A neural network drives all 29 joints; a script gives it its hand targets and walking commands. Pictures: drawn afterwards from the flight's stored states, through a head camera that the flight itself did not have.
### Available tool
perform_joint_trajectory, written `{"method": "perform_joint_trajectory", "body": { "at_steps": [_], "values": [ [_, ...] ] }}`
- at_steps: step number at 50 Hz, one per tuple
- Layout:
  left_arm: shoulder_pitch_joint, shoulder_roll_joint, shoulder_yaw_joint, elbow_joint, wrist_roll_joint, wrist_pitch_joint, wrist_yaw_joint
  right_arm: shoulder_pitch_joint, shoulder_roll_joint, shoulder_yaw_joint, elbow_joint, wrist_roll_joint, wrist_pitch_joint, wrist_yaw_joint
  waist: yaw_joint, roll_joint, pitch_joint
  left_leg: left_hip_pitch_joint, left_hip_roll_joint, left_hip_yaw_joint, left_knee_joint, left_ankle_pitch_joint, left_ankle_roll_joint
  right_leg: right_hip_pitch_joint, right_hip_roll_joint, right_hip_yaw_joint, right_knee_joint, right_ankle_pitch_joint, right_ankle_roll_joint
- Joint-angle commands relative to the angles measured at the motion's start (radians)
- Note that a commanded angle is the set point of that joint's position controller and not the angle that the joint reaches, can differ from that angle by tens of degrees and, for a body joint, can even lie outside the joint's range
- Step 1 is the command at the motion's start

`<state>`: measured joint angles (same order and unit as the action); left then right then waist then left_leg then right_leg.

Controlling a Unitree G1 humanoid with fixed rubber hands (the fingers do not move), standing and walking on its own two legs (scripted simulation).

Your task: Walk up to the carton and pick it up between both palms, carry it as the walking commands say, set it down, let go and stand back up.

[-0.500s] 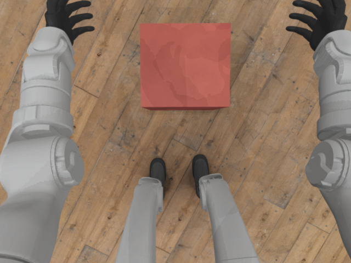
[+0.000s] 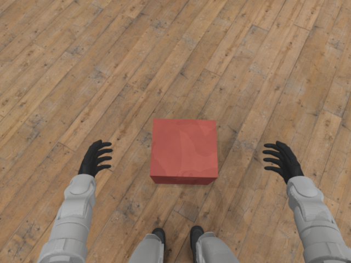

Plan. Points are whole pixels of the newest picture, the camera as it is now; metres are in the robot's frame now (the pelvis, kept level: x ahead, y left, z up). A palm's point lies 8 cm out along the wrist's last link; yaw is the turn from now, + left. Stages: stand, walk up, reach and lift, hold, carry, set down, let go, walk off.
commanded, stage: let go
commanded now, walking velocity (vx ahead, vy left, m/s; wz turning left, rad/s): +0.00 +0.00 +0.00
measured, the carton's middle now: (182, 154) +0.48 -0.03 -0.60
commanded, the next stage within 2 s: stand in 0.86 s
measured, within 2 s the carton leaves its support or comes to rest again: neither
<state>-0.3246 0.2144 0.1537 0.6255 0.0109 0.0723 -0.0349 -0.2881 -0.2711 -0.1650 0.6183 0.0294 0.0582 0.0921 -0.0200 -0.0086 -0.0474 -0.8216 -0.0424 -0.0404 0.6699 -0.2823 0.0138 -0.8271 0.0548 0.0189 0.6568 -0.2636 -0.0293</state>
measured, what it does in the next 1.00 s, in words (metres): stands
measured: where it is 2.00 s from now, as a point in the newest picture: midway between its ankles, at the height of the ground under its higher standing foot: (178, 258)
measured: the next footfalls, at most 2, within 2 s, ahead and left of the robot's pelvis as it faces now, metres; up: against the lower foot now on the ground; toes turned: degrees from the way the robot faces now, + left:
none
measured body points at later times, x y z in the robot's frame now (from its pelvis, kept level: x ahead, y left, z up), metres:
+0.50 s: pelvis +0.02 +0.01 +0.03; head +0.04 +0.01 +0.48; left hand +0.19 +0.24 -0.05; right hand +0.19 -0.22 -0.05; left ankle +0.00 +0.11 -0.71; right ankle +0.01 -0.10 -0.71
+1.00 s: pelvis +0.02 +0.01 +0.02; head +0.02 +0.01 +0.47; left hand +0.18 +0.28 -0.06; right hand +0.18 -0.26 -0.06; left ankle +0.00 +0.11 -0.71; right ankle +0.01 -0.10 -0.71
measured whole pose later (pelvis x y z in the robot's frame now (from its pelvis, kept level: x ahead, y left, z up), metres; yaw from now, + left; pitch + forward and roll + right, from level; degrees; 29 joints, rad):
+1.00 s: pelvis +0.02 +0.01 +0.02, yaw -1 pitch -2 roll +0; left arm 0.22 0.29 0.04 0.60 0.05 0.05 0.00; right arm 0.21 -0.29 -0.04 0.58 -0.04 0.08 0.00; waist -0.01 0.01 0.01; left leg -0.17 -0.04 -0.02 0.52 -0.32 0.03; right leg -0.18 0.05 0.04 0.51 -0.30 -0.02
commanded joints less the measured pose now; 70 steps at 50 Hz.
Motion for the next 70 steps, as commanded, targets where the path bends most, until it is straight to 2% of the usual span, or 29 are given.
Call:
{"method": "perform_joint_trajectory", "body": {
  "at_steps": [1, 11, 16, 21, 25, 33, 43, 44, 46, 47, 48, 53, 56, 62, 70],
  "values": [
    [0.061, 0.093, 0.007, -0.097, 0.002, -0.048, 0.0, 0.084, -0.087, 0.0, -0.1, 0.0, -0.04, -0.016, 0.003, 0.016, -0.417, 0.318, 0.022, -0.013, -0.079, 0.249, -0.026, 0.427, -0.04, 0.043, -0.063, 0.354, 0.046],
    [0.412, 0.069, -0.058, -0.252, -0.017, -0.075, -0.015, 0.412, -0.054, 0.071, -0.27, -0.013, -0.059, -0.036, -0.004, 0.016, -0.253, 0.546, 0.024, -0.02, -0.187, 0.343, -0.025, 0.641, -0.032, 0.027, -0.166, 0.394, 0.044],
    [0.529, 0.073, -0.074, -0.283, -0.013, -0.062, -0.019, 0.5, -0.041, 0.092, -0.309, -0.026, -0.042, -0.032, 0.0, 0.004, -0.117, 0.595, 0.02, -0.009, -0.259, 0.287, -0.02, 0.74, -0.028, 0.02, -0.229, 0.344, 0.043],
    [0.513, 0.086, -0.083, -0.3, -0.017, -0.021, -0.026, 0.489, -0.041, 0.103, -0.315, -0.035, 0.006, -0.021, 0.009, 0.023, 0.049, 0.61, 0.021, 0.004, -0.297, 0.115, -0.024, 0.728, -0.024, 0.007, -0.269, 0.143, 0.029],
    [0.499, 0.081, -0.085, -0.3, -0.012, 0.022, -0.035, 0.479, -0.042, 0.1, -0.308, -0.047, 0.047, -0.018, 0.009, 0.022, 0.11, 0.63, 0.027, 0.012, -0.302, 0.061, -0.021, 0.728, -0.02, -0.002, -0.271, 0.075, 0.027],
    [0.516, 0.078, -0.092, -0.313, -0.003, 0.068, -0.032, 0.473, -0.049, 0.102, -0.311, -0.045, 0.089, -0.026, 0.007, 0.018, 0.122, 0.678, 0.033, 0.003, -0.295, 0.136, -0.014, 0.756, -0.013, 0.002, -0.248, 0.137, 0.033],
    [0.527, 0.106, -0.106, -0.287, -0.024, 0.057, 0.003, 0.475, -0.032, 0.106, -0.326, -0.035, 0.156, -0.058, 0.011, 0.026, 0.051, 0.723, 0.034, -0.01, -0.219, 0.274, -0.004, 0.72, -0.012, 0.033, -0.188, 0.22, 0.031],
    [0.504, 0.215, -0.06, -0.158, 0.035, 0.018, 0.039, 0.447, -0.168, 0.067, -0.187, -0.064, 0.077, -0.099, 0.025, 0.049, 0.098, 0.575, 0.085, -0.048, -0.258, 0.071, -0.023, 0.606, -0.079, 0.052, -0.22, 0.067, 0.046],
    [0.512, 0.224, -0.06, -0.131, 0.044, -0.021, 0.049, 0.439, -0.162, 0.072, -0.156, -0.076, 0.015, -0.11, 0.023, 0.037, 0.124, 0.558, 0.096, -0.09, -0.287, -0.085, -0.008, 0.58, -0.083, 0.085, -0.245, -0.03, 0.035],
    [0.508, 0.22, -0.064, -0.116, 0.043, -0.034, 0.047, 0.431, -0.157, 0.077, -0.138, -0.077, -0.003, -0.107, 0.024, 0.03, 0.118, 0.554, 0.098, -0.099, -0.292, -0.106, -0.004, 0.584, -0.085, 0.095, -0.251, -0.044, 0.03],
    [0.501, 0.214, -0.064, -0.099, 0.041, -0.045, 0.047, 0.427, -0.151, 0.081, -0.117, -0.074, -0.018, -0.105, 0.024, 0.025, 0.1, 0.562, 0.1, -0.102, -0.29, -0.093, 0.0, 0.588, -0.087, 0.098, -0.251, -0.035, 0.026],
    [0.487, 0.23, -0.066, -0.029, 0.032, -0.073, 0.048, 0.432, -0.172, 0.088, -0.032, -0.068, -0.053, -0.099, 0.013, 0.006, -0.005, 0.672, 0.104, -0.081, -0.239, 0.209, -0.006, 0.639, -0.109, 0.103, -0.237, 0.215, 0.022],
    [0.494, 0.245, -0.069, 0.004, 0.026, -0.076, 0.057, 0.437, -0.191, 0.09, 0.006, -0.068, -0.059, -0.106, 0.013, 0.005, -0.024, 0.699, 0.108, -0.078, -0.234, 0.3, -0.008, 0.661, -0.116, 0.103, -0.234, 0.293, 0.023],
    [0.492, 0.272, -0.076, 0.064, 0.022, -0.078, 0.064, 0.437, -0.219, 0.095, 0.068, -0.065, -0.065, -0.115, 0.014, 0.004, -0.026, 0.714, 0.115, -0.079, -0.24, 0.369, -0.009, 0.693, -0.128, 0.109, -0.239, 0.366, 0.02],
    [0.472, 0.285, -0.085, 0.131, 0.018, -0.082, 0.065, 0.421, -0.233, 0.103, 0.133, -0.059, -0.071, -0.119, 0.017, 0.01, -0.018, 0.722, 0.123, -0.083, -0.265, 0.388, -0.009, 0.718, -0.137, 0.117, -0.261, 0.386, 0.015]
  ]
}}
